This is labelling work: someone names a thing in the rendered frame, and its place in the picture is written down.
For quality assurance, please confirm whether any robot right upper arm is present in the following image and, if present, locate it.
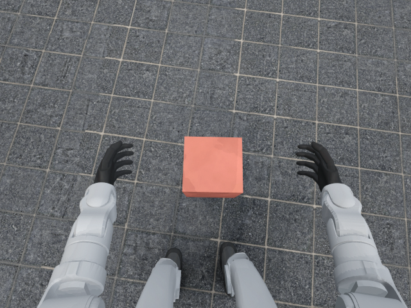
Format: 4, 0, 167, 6
335, 292, 406, 308

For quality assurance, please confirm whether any left robot forearm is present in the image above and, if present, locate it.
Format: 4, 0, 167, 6
37, 182, 117, 308

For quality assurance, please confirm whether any left robot hand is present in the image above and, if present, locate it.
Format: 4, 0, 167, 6
94, 141, 134, 185

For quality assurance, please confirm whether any carton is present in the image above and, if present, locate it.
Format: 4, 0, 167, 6
182, 137, 243, 198

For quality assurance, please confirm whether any robot left thigh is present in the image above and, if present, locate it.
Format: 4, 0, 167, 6
136, 264, 181, 308

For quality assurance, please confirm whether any robot left upper arm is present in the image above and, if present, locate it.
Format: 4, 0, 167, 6
39, 295, 105, 308

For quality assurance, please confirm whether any robot right thigh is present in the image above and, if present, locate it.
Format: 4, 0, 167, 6
224, 259, 277, 308

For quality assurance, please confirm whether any right robot hand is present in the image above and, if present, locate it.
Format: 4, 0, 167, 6
296, 142, 342, 192

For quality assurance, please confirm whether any robot thigh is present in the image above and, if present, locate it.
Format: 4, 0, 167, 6
136, 264, 181, 308
224, 259, 277, 308

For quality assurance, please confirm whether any right robot forearm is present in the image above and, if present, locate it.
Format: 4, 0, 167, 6
320, 183, 408, 308

